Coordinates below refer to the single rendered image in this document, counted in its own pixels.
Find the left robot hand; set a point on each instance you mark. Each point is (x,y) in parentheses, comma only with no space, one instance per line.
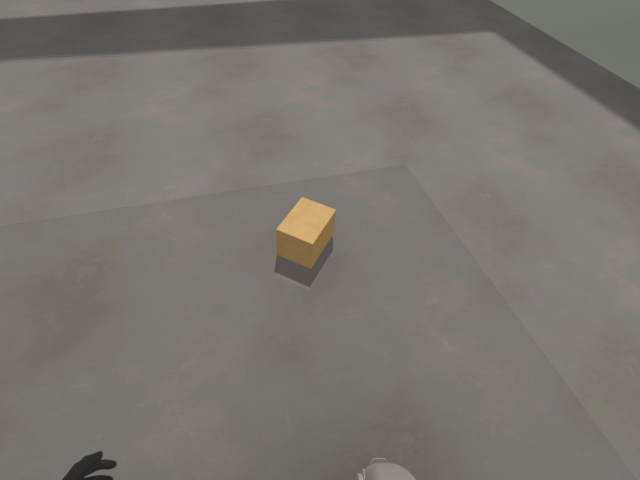
(88,465)

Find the robot right shin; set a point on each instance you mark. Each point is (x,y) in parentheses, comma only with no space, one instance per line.
(377,460)

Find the carton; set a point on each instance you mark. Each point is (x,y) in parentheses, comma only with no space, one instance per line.
(304,233)

